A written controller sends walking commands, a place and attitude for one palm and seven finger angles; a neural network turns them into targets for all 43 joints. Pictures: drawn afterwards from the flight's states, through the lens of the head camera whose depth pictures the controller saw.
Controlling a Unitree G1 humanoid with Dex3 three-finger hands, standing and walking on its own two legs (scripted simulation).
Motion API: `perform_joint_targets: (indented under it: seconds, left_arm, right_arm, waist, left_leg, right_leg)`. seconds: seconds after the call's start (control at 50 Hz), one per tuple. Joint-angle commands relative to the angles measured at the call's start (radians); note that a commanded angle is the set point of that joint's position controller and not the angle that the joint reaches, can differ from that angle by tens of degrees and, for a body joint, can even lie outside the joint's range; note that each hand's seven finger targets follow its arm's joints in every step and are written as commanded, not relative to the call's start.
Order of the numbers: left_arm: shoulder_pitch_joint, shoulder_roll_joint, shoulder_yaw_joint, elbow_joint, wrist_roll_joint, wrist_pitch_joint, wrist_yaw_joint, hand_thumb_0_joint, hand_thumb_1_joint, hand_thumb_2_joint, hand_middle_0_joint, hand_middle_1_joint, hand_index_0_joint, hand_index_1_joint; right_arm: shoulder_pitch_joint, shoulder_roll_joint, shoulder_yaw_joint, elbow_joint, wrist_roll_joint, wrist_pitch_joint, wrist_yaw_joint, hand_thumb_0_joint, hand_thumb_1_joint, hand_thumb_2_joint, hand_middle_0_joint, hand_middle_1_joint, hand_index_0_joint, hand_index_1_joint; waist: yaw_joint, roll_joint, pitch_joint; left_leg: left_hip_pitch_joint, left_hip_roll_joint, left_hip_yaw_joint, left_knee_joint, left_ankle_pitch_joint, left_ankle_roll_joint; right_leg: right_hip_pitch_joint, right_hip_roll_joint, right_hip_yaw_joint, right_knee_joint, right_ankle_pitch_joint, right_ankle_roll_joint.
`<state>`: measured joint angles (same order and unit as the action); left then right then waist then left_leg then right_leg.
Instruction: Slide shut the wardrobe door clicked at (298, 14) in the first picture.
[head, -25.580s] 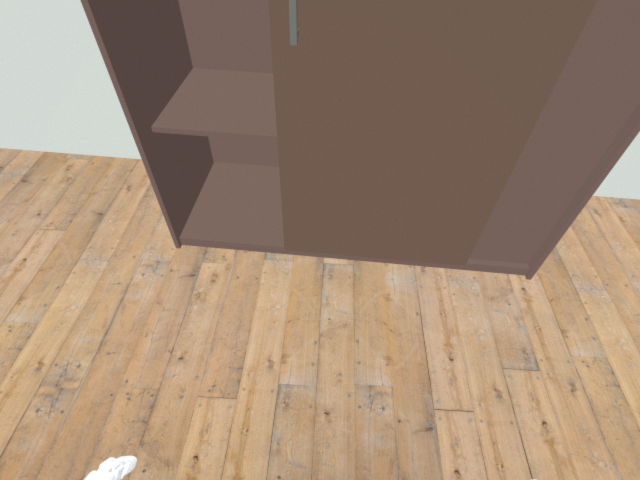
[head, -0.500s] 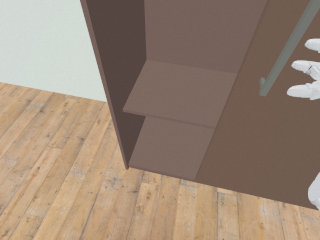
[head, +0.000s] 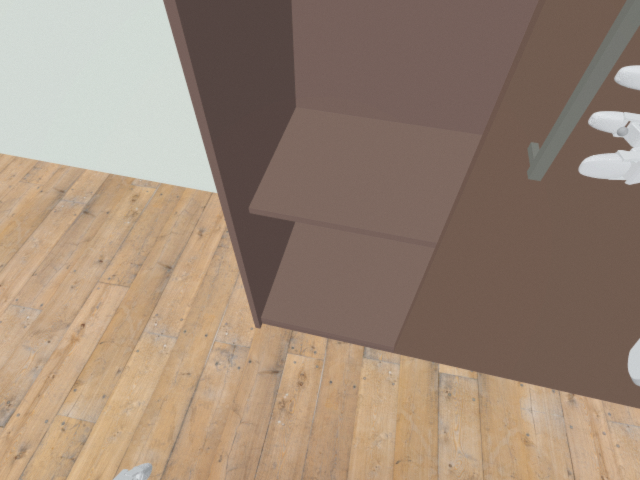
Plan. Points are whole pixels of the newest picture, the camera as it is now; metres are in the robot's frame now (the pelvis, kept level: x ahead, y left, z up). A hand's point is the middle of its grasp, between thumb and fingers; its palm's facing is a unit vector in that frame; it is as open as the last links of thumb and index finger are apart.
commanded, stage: move the hooked fingers beside the handle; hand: right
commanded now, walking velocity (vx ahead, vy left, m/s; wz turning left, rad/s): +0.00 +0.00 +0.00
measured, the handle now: (585, 75) +0.55 -0.20 +0.24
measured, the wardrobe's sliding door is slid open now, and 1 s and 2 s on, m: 0.45 0.45 0.45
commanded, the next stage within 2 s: feel for the door with the fingertips in 0.56 s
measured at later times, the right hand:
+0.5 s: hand out of the picture +0.49 -0.26 +0.21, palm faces +0.04 +1.00 -0.02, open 14.0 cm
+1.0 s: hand (603, 130) +0.49 -0.22 +0.21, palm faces +0.05 +1.00 -0.02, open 14.0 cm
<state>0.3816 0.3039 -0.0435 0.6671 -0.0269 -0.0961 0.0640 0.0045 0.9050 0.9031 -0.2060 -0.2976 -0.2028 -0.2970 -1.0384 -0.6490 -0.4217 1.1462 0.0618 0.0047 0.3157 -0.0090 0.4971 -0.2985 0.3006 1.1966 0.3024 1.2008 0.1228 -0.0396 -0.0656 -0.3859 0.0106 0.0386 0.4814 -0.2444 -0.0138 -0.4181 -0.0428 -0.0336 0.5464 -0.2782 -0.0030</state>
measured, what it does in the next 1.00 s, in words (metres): stands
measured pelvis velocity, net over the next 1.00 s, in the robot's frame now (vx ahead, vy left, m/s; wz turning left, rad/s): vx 0.01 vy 0.00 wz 0.01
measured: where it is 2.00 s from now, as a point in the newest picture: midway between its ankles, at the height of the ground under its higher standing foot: outside the picture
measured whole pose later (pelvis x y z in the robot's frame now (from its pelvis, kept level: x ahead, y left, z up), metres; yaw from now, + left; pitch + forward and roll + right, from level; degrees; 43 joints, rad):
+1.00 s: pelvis +0.01 +0.00 +0.00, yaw +1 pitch +9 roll +1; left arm 0.41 0.29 -0.03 0.67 -0.03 -0.07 0.04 0.01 0.90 0.90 -0.21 -0.30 -0.20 -0.30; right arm -0.94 -0.56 -0.41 0.99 0.10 0.03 0.28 -0.01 0.50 -0.30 0.30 1.20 0.30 1.20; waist 0.11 -0.05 -0.08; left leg -0.36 0.01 0.03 0.47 -0.26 -0.02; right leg -0.39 -0.05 -0.04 0.55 -0.30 -0.01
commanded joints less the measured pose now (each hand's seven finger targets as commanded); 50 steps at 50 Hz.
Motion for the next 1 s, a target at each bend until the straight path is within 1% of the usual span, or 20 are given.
perform_joint_targets:
  seconds: [0.0,0.02,0.1,0.14,0.2,0.26,0.34,0.38,0.46,0.52,0.56,0.6,0.64,0.68,0.74,0.76,0.8,0.86,0.92,0.98]
  left_arm:
    - [0.130,0.160,0.060,-0.067,-0.003,-0.027,0.016,0.000,0.900,0.900,-0.200,-0.300,-0.200,-0.300]
    - [0.132,0.164,0.061,-0.070,-0.006,-0.023,0.016,0.000,0.900,0.900,-0.200,-0.300,-0.200,-0.300]
    - [0.141,0.166,0.061,-0.068,-0.007,-0.012,0.014,0.000,0.900,0.900,-0.200,-0.300,-0.200,-0.300]
    - [0.148,0.170,0.065,-0.079,-0.010,-0.005,0.010,0.000,0.900,0.900,-0.200,-0.300,-0.200,-0.300]
    - [0.151,0.170,0.071,-0.080,-0.009,0.002,0.009,0.000,0.900,0.900,-0.200,-0.300,-0.200,-0.300]
    - [0.153,0.179,0.075,-0.076,-0.012,0.006,0.013,0.000,0.900,0.900,-0.200,-0.300,-0.200,-0.300]
    - [0.146,0.169,0.076,-0.069,-0.012,-0.007,0.010,0.000,0.900,0.900,-0.200,-0.300,-0.200,-0.300]
    - [0.143,0.170,0.075,-0.066,-0.010,-0.012,0.012,0.000,0.900,0.900,-0.200,-0.300,-0.200,-0.300]
    - [0.135,0.165,0.070,-0.061,-0.009,-0.023,0.011,0.000,0.900,0.900,-0.200,-0.300,-0.200,-0.300]
    - [0.132,0.164,0.066,-0.058,-0.007,-0.027,0.009,0.000,0.900,0.900,-0.200,-0.300,-0.200,-0.300]
    - [0.139,0.166,0.064,-0.057,-0.004,-0.025,0.010,0.000,0.900,0.900,-0.200,-0.300,-0.200,-0.300]
    - [0.135,0.166,0.063,-0.065,-0.004,-0.022,0.011,0.000,0.900,0.900,-0.200,-0.300,-0.200,-0.300]
    - [0.132,0.159,0.063,-0.073,-0.004,-0.022,0.008,0.000,0.900,0.900,-0.200,-0.300,-0.200,-0.300]
    - [0.122,0.152,0.064,-0.082,-0.005,-0.027,0.005,0.000,0.900,0.900,-0.200,-0.300,-0.200,-0.300]
    - [0.119,0.153,0.067,-0.072,-0.006,-0.025,0.004,0.000,0.900,0.900,-0.200,-0.300,-0.200,-0.300]
    - [0.117,0.155,0.067,-0.066,-0.007,-0.024,0.006,0.000,0.900,0.900,-0.200,-0.300,-0.200,-0.300]
    - [0.115,0.159,0.065,-0.070,-0.006,-0.019,0.007,0.000,0.900,0.900,-0.200,-0.300,-0.200,-0.300]
    - [0.102,0.144,0.063,-0.079,-0.007,-0.018,-0.003,0.000,0.900,0.900,-0.200,-0.300,-0.200,-0.300]
    - [0.102,0.145,0.070,-0.090,-0.004,-0.016,-0.005,0.000,0.900,0.900,-0.200,-0.300,-0.200,-0.300]
    - [0.081,0.138,0.071,-0.092,-0.007,-0.021,-0.004,0.000,0.900,0.900,-0.200,-0.300,-0.200,-0.300]
  right_arm:
    - [-0.538,-0.359,-0.068,-0.240,0.018,-0.115,0.001,0.000,0.500,-0.300,0.300,1.200,0.300,1.200]
    - [-0.504,-0.398,-0.100,-0.216,0.016,-0.114,0.006,0.000,0.500,-0.300,0.300,1.200,0.300,1.200]
    - [-0.476,-0.376,-0.070,-0.178,0.006,-0.101,0.029,0.000,0.500,-0.300,0.300,1.200,0.300,1.200]
    - [-0.405,-0.399,-0.093,-0.190,0.009,-0.090,0.039,0.000,0.500,-0.300,0.300,1.200,0.300,1.200]
    - [-0.402,-0.339,-0.055,-0.221,0.029,-0.080,0.057,0.000,0.500,-0.300,0.300,1.200,0.300,1.200]
    - [-0.371,-0.369,-0.093,-0.230,0.052,-0.074,0.067,0.000,0.500,-0.300,0.300,1.200,0.300,1.200]
    - [-0.435,-0.294,-0.028,-0.322,0.055,-0.083,0.064,0.000,0.500,-0.300,0.300,1.200,0.300,1.200]
    - [-0.451,-0.312,-0.043,-0.362,0.054,-0.088,0.051,0.000,0.500,-0.300,0.300,1.200,0.300,1.200]
    - [-0.455,-0.261,-0.022,-0.342,0.067,-0.070,0.031,0.000,0.500,-0.300,0.300,1.200,0.300,1.200]
    - [-0.454,-0.266,-0.024,-0.311,0.055,-0.054,0.014,0.000,0.500,-0.300,0.300,1.200,0.300,1.200]
    - [-0.442,-0.293,-0.046,-0.259,0.042,-0.048,0.003,0.000,0.500,-0.300,0.300,1.200,0.300,1.200]
    - [-0.457,-0.300,-0.048,-0.265,0.037,-0.054,-0.003,0.000,0.500,-0.300,0.300,1.200,0.300,1.200]
    - [-0.475,-0.286,-0.030,-0.289,0.031,-0.067,-0.002,0.000,0.500,-0.300,0.300,1.200,0.300,1.200]
    - [-0.464,-0.219,0.014,-0.333,0.039,-0.077,0.003,0.000,0.500,-0.300,0.300,1.200,0.300,1.200]
    - [-0.450,-0.184,0.016,-0.330,0.068,-0.068,0.008,0.000,0.500,-0.300,0.300,1.200,0.300,1.200]
    - [-0.432,-0.197,-0.010,-0.291,0.080,-0.057,0.008,0.000,0.500,-0.300,0.300,1.200,0.300,1.200]
    - [-0.416,-0.238,-0.048,-0.293,0.081,-0.045,0.001,0.000,0.500,-0.300,0.300,1.200,0.300,1.200]
    - [-0.421,-0.190,0.006,-0.334,0.049,-0.033,-0.023,0.000,0.500,-0.300,0.300,1.200,0.300,1.200]
    - [-0.412,-0.234,-0.040,-0.424,0.050,-0.048,-0.050,0.000,0.500,-0.300,0.300,1.200,0.300,1.200]
    - [-0.396,-0.187,-0.031,-0.460,0.076,-0.051,-0.051,0.000,0.500,-0.300,0.300,1.200,0.300,1.200]
  waist:
    - [0.012,-0.014,-0.383]
    - [-0.002,-0.022,-0.394]
    - [0.001,-0.068,-0.333]
    - [-0.021,-0.072,-0.357]
    - [-0.006,-0.049,-0.327]
    - [-0.011,-0.019,-0.323]
    - [0.008,-0.126,-0.326]
    - [0.003,-0.151,-0.345]
    - [0.007,-0.126,-0.337]
    - [0.007,-0.115,-0.324]
    - [0.006,-0.048,-0.302]
    - [0.009,-0.039,-0.312]
    - [0.008,-0.071,-0.355]
    - [0.005,-0.113,-0.382]
    - [0.008,-0.074,-0.380]
    - [0.007,-0.026,-0.351]
    - [-0.011,-0.025,-0.350]
    - [-0.009,-0.089,-0.318]
    - [-0.023,-0.040,-0.396]
    - [-0.029,-0.054,-0.412]
  left_leg:
    - [0.132,-0.031,-0.022,-0.020,0.363,0.026]
    - [0.144,-0.030,-0.026,-0.017,0.365,0.025]
    - [0.111,-0.033,-0.018,-0.026,0.341,0.030]
    - [0.129,-0.033,-0.016,-0.021,0.357,0.030]
    - [0.105,-0.041,-0.010,-0.031,0.357,0.031]
    - [0.105,-0.041,-0.009,-0.034,0.334,0.028]
    - [0.042,-0.044,-0.004,-0.042,0.298,0.031]
    - [0.035,-0.046,0.001,-0.041,0.288,0.035]
    - [0.031,-0.046,0.009,-0.041,0.286,0.035]
    - [0.030,-0.044,0.008,-0.037,0.300,0.034]
    - [0.045,-0.042,0.010,-0.032,0.301,0.033]
    - [0.055,-0.041,0.006,-0.026,0.318,0.032]
    - [0.068,-0.039,0.002,-0.019,0.344,0.031]
    - [0.052,-0.040,0.001,-0.018,0.350,0.032]
    - [0.064,-0.043,0.002,-0.020,0.377,0.029]
    - [0.074,-0.044,0.003,-0.024,0.374,0.028]
    - [0.107,-0.042,0.003,-0.018,0.390,0.032]
    - [0.091,-0.037,0.001,-0.021,0.378,0.031]
    - [0.153,-0.040,-0.003,-0.012,0.437,0.030]
    - [0.177,-0.041,-0.007,-0.017,0.447,0.031]
  right_leg:
    - [0.217,0.020,0.038,-0.017,0.307,-0.040]
    - [0.207,0.020,0.035,-0.020,0.302,-0.040]
    - [0.189,0.021,0.032,-0.027,0.293,-0.038]
    - [0.195,0.020,0.029,-0.029,0.317,-0.037]
    - [0.205,0.015,0.031,-0.028,0.333,-0.039]
    - [0.196,0.011,0.030,-0.032,0.305,-0.039]
    - [0.276,0.007,0.043,-0.027,0.339,-0.029]
    - [0.302,0.005,0.056,-0.029,0.358,-0.021]
    - [0.303,0.003,0.064,-0.030,0.369,-0.015]
    - [0.289,0.005,0.061,-0.025,0.380,-0.018]
    - [0.247,0.005,0.061,-0.028,0.356,-0.022]
    - [0.242,0.008,0.055,-0.023,0.356,-0.028]
    - [0.272,0.008,0.055,-0.019,0.393,-0.023]
    - [0.323,0.003,0.059,-0.010,0.446,-0.016]
    - [0.322,0.000,0.054,-0.002,0.462,-0.018]
    - [0.289,0.002,0.049,-0.006,0.424,-0.023]
    - [0.249,0.009,0.043,-0.011,0.414,-0.027]
    - [0.246,0.013,0.035,-0.017,0.401,-0.028]
    - [0.262,0.011,0.034,-0.014,0.441,-0.034]
    - [0.287,0.014,0.026,-0.017,0.440,-0.032]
